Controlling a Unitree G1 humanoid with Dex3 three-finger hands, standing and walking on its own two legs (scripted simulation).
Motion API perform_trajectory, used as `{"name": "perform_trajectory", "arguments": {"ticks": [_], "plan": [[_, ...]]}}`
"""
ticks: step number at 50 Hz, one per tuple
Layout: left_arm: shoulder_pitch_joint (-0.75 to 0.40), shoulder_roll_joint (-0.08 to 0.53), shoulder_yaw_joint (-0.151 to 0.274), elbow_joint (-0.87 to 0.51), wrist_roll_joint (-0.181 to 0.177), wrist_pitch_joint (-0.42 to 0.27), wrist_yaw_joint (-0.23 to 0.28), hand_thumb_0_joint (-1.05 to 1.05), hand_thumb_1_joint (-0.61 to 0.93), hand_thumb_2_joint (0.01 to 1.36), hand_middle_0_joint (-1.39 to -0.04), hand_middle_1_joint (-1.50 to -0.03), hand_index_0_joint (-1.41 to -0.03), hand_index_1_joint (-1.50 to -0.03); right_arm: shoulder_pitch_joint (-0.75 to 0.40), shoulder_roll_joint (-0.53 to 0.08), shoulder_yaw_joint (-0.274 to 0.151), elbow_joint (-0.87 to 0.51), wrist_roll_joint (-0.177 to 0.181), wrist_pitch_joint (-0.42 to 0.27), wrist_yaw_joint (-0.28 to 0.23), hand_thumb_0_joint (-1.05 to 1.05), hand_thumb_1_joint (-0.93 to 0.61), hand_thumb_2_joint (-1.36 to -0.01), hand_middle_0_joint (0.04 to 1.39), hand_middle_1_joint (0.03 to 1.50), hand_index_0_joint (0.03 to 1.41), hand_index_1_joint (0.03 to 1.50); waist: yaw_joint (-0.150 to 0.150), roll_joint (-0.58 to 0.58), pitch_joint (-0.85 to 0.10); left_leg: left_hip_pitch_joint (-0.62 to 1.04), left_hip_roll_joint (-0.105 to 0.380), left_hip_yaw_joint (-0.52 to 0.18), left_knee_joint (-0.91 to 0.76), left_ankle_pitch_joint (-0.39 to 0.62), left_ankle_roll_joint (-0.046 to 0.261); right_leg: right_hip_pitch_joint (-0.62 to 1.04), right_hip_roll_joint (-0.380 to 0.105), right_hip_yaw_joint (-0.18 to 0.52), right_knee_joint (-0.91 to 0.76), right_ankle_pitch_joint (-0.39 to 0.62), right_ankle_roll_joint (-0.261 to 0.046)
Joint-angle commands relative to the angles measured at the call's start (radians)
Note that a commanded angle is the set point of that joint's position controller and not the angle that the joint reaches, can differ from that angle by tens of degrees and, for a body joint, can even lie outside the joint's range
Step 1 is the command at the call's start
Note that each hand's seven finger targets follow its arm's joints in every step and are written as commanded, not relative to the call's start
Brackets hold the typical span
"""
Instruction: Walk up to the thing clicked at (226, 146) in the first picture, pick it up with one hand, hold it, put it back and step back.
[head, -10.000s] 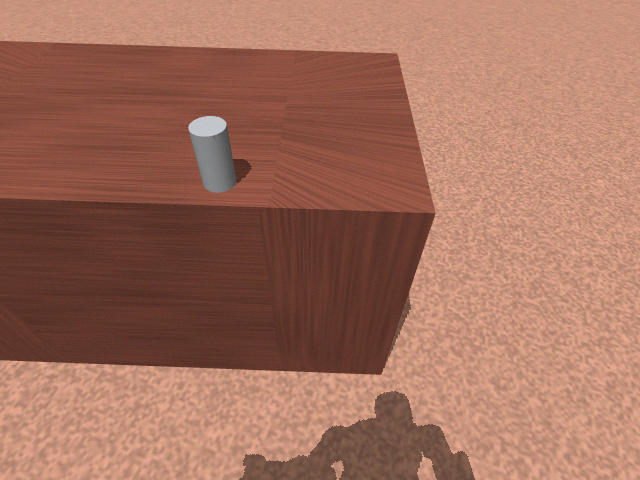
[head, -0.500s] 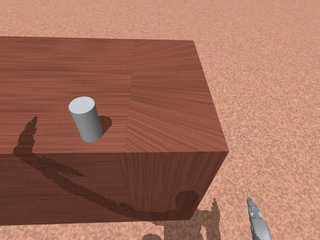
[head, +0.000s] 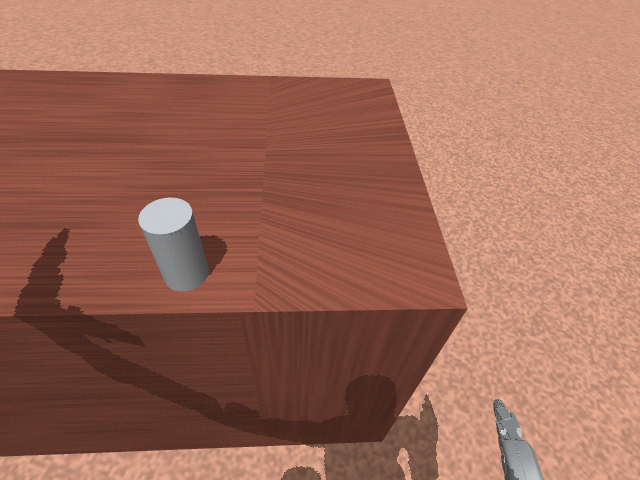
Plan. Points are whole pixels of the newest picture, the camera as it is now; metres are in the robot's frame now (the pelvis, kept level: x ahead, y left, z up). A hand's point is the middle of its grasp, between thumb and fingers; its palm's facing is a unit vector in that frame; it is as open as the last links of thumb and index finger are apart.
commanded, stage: go down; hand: left
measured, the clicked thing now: (177, 246) +0.43 +0.19 +0.05
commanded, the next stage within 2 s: approach in 0.88 s
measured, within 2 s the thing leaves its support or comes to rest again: neither
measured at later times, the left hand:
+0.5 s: hand out of the picture +0.37 +0.38 +0.17, palm faces +0.16 -0.99 +0.01, open 17.6 cm
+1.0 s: hand out of the picture +0.37 +0.38 +0.17, palm faces +0.17 -0.99 +0.00, open 17.6 cm
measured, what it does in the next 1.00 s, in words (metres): stands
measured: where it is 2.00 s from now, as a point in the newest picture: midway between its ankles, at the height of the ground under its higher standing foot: outside the picture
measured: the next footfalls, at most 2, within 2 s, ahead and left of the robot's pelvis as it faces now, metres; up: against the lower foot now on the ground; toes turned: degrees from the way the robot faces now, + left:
none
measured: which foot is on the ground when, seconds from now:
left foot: down 0.00-1.00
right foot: down 0.00-1.00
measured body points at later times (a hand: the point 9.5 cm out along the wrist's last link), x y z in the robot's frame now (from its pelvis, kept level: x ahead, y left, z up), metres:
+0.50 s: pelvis -0.01 +0.00 -0.01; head +0.04 +0.02 +0.44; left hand +0.35 +0.43 +0.18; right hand +0.14 -0.26 -0.08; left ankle -0.04 +0.12 -0.73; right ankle +0.02 -0.16 -0.73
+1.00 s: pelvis +0.00 +0.00 -0.01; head +0.04 +0.01 +0.44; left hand +0.36 +0.43 +0.17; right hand +0.15 -0.26 -0.08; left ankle -0.04 +0.12 -0.73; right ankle +0.02 -0.16 -0.73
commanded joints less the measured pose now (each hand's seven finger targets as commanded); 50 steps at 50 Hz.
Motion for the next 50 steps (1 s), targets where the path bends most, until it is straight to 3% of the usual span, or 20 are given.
{"name": "perform_trajectory", "arguments": {"ticks": [1,4,7,8,15,16,17,18,20,21,27,31,33,36,40,41,42,43,45,50], "plan": [[-0.377,0.433,0.080,-0.201,-0.030,-0.060,-0.001,0.000,-0.546,0.072,-0.038,-0.029,-0.037,-0.034,-0.106,-0.151,-0.055,-0.158,0.003,-0.055,-0.019,0.000,0.547,-0.051,0.049,0.050,0.049,0.050,0.004,0.147,-0.276,0.087,-0.026,0.020,-0.052,0.450,-0.003,0.185,0.038,-0.042,-0.007,0.262,-0.057],[-0.404,0.449,0.072,-0.184,-0.026,-0.061,-0.004,0.000,-0.548,0.071,-0.038,-0.030,-0.037,-0.035,-0.073,-0.174,-0.073,-0.147,0.002,-0.051,-0.024,0.000,0.539,-0.054,0.049,0.050,0.049,0.050,-0.017,0.161,-0.286,0.106,-0.025,0.019,-0.047,0.442,-0.002,0.155,0.040,-0.041,-0.003,0.258,-0.059],[-0.391,0.423,0.046,-0.150,-0.024,-0.057,-0.013,0.000,-0.558,0.072,-0.040,-0.036,-0.040,-0.041,-0.051,-0.137,-0.044,-0.136,0.004,-0.046,-0.018,0.000,0.541,-0.053,0.049,0.050,0.049,0.050,-0.013,0.154,-0.276,0.092,-0.028,0.019,-0.039,0.460,-0.001,0.145,0.039,-0.039,0.003,0.269,-0.060],[-0.382,0.466,0.076,-0.140,-0.021,-0.057,-0.016,0.000,-0.581,0.069,-0.042,-0.039,-0.043,-0.044,-0.046,-0.168,-0.066,-0.148,0.001,-0.050,-0.023,0.000,0.538,-0.054,0.049,0.050,0.049,0.050,-0.018,0.147,-0.276,0.085,-0.027,0.022,-0.034,0.468,0.001,0.143,0.038,-0.038,0.004,0.279,-0.058],[-0.465,0.497,0.072,-0.116,-0.019,-0.063,-0.019,0.000,-0.565,0.061,-0.040,-0.037,-0.044,-0.038,-0.077,-0.159,-0.049,-0.169,0.003,-0.055,-0.024,0.000,0.541,-0.052,0.049,0.050,0.049,0.050,-0.013,0.167,-0.285,0.043,-0.030,0.018,-0.041,0.358,0.001,0.125,0.035,-0.036,0.010,0.196,-0.061],[-0.488,0.444,0.027,-0.109,-0.018,-0.063,-0.020,0.000,-0.560,0.062,-0.041,-0.037,-0.045,-0.038,-0.110,-0.120,-0.020,-0.172,0.006,-0.057,-0.019,0.000,0.545,-0.051,0.049,0.050,0.049,0.050,-0.012,0.154,-0.269,0.037,-0.031,0.017,-0.042,0.333,0.004,0.111,0.040,-0.040,0.008,0.181,-0.060],[-0.486,0.503,0.073,-0.102,-0.015,-0.066,-0.014,0.000,-0.575,0.061,-0.040,-0.037,-0.044,-0.039,-0.117,-0.190,-0.075,-0.211,0.002,-0.065,-0.029,0.000,0.544,-0.051,0.049,0.050,0.049,0.050,-0.022,0.139,-0.298,0.050,-0.029,0.016,-0.034,0.337,0.003,0.118,0.039,-0.039,0.014,0.184,-0.058],[-0.495,0.517,0.071,-0.089,-0.008,-0.066,-0.012,0.000,-0.581,0.061,-0.043,-0.041,-0.046,-0.043,-0.096,-0.166,-0.054,-0.166,0.002,-0.060,-0.030,0.000,0.543,-0.052,0.049,0.050,0.049,0.050,-0.015,0.158,-0.299,0.037,-0.030,0.016,-0.031,0.345,0.002,0.122,0.037,-0.037,0.017,0.188,-0.060],[-0.531,0.481,0.027,-0.097,-0.003,-0.068,-0.017,0.000,-0.571,0.072,-0.038,-0.041,-0.040,-0.044,-0.080,-0.136,-0.034,-0.130,0.002,-0.056,-0.025,0.000,0.546,-0.052,0.049,0.050,0.049,0.050,-0.017,0.190,-0.295,0.035,-0.031,0.015,-0.030,0.314,0.001,0.094,0.038,-0.036,0.020,0.161,-0.062],[-0.505,0.509,0.048,-0.067,0.005,-0.064,-0.010,0.000,-0.573,0.071,-0.040,-0.043,-0.042,-0.047,-0.112,-0.168,-0.049,-0.206,0.002,-0.064,-0.031,0.000,0.545,-0.052,0.049,0.050,0.049,0.050,-0.022,0.149,-0.315,0.041,-0.027,0.010,-0.028,0.336,0.001,0.105,0.040,-0.039,0.021,0.174,-0.061],[-0.527,0.545,0.061,-0.059,0.006,-0.067,-0.017,0.000,-0.576,0.081,-0.044,-0.052,-0.044,-0.057,-0.034,-0.161,-0.038,-0.167,0.000,-0.056,-0.029,0.000,0.541,-0.053,0.049,0.050,0.049,0.050,-0.026,0.191,-0.334,0.051,-0.019,0.010,0.001,0.424,-0.007,0.076,0.040,-0.039,0.042,0.218,-0.067],[-0.517,0.542,0.060,-0.058,0.016,-0.058,-0.008,0.000,-0.583,0.073,-0.048,-0.048,-0.047,-0.053,-0.037,-0.172,-0.056,-0.194,0.000,-0.055,-0.028,0.000,0.539,-0.054,0.049,0.050,0.049,0.050,-0.032,0.188,-0.362,0.074,-0.020,0.013,0.014,0.466,-0.005,0.087,0.037,-0.036,0.043,0.253,-0.064],[-0.543,0.499,0.030,-0.095,0.009,-0.058,-0.009,0.000,-0.556,0.076,-0.044,-0.047,-0.045,-0.052,-0.062,-0.114,-0.011,-0.177,0.005,-0.054,-0.020,0.000,0.542,-0.052,0.049,0.050,0.049,0.050,-0.012,0.213,-0.343,0.058,-0.023,0.015,0.012,0.456,-0.005,0.088,0.037,-0.037,0.043,0.241,-0.066],[-0.492,0.552,0.071,-0.060,0.017,-0.049,-0.005,0.000,-0.570,0.071,-0.046,-0.047,-0.045,-0.053,-0.074,-0.193,-0.070,-0.229,0.003,-0.059,-0.029,0.000,0.535,-0.054,0.049,0.050,0.049,0.050,-0.019,0.169,-0.350,0.046,-0.019,0.011,0.005,0.434,-0.006,0.098,0.039,-0.038,0.044,0.229,-0.067],[-0.465,0.475,0.027,-0.058,0.004,-0.040,-0.010,0.000,-0.585,0.075,-0.046,-0.055,-0.047,-0.059,-0.027,-0.139,-0.040,-0.187,0.008,-0.040,-0.022,0.000,0.540,-0.052,0.049,0.050,0.049,0.050,-0.009,0.149,-0.295,0.008,-0.027,0.015,0.004,0.421,-0.001,0.091,0.041,-0.040,0.042,0.227,-0.066],[-0.422,0.523,0.077,-0.020,0.005,-0.038,-0.006,0.000,-0.594,0.065,-0.049,-0.055,-0.052,-0.058,-0.042,-0.177,-0.057,-0.247,0.008,-0.043,-0.027,0.000,0.537,-0.053,0.049,0.050,0.049,0.050,-0.012,0.115,-0.317,0.000,-0.028,0.017,0.013,0.423,0.003,0.105,0.037,-0.036,0.049,0.238,-0.062],[-0.462,0.503,0.050,-0.075,0.006,-0.041,-0.010,0.000,-0.599,0.057,-0.051,-0.052,-0.054,-0.054,-0.026,-0.156,-0.045,-0.231,0.007,-0.041,-0.024,0.000,0.536,-0.052,0.049,0.050,0.049,0.050,-0.010,0.124,-0.324,0.010,-0.029,0.016,0.010,0.421,0.006,0.108,0.038,-0.038,0.049,0.240,-0.062],[-0.434,0.539,0.091,-0.059,0.003,-0.043,-0.006,0.000,-0.601,0.065,-0.046,-0.055,-0.049,-0.058,-0.020,-0.175,-0.063,-0.252,0.008,-0.041,-0.024,0.000,0.535,-0.053,0.049,0.050,0.049,0.050,-0.012,0.121,-0.336,0.014,-0.029,0.020,0.013,0.430,0.004,0.122,0.035,-0.036,0.053,0.249,-0.060],[-0.472,0.512,0.067,-0.121,0.001,-0.047,-0.011,0.000,-0.585,0.074,-0.048,-0.061,-0.050,-0.064,-0.028,-0.155,-0.049,-0.259,0.008,-0.039,-0.020,0.000,0.538,-0.052,0.049,0.050,0.049,0.050,-0.009,0.161,-0.370,0.055,-0.027,0.016,0.023,0.485,0.001,0.108,0.035,-0.035,0.055,0.274,-0.063],[-0.474,0.541,0.102,-0.159,0.000,-0.044,-0.010,0.000,-0.519,0.078,-0.042,-0.052,-0.028,-0.068,-0.048,-0.161,-0.051,-0.282,0.010,-0.040,-0.026,0.000,0.562,-0.047,0.048,0.050,0.048,0.050,-0.005,0.157,-0.395,0.068,-0.031,0.017,0.024,0.484,0.003,0.141,0.032,-0.034,0.059,0.287,-0.061]]}}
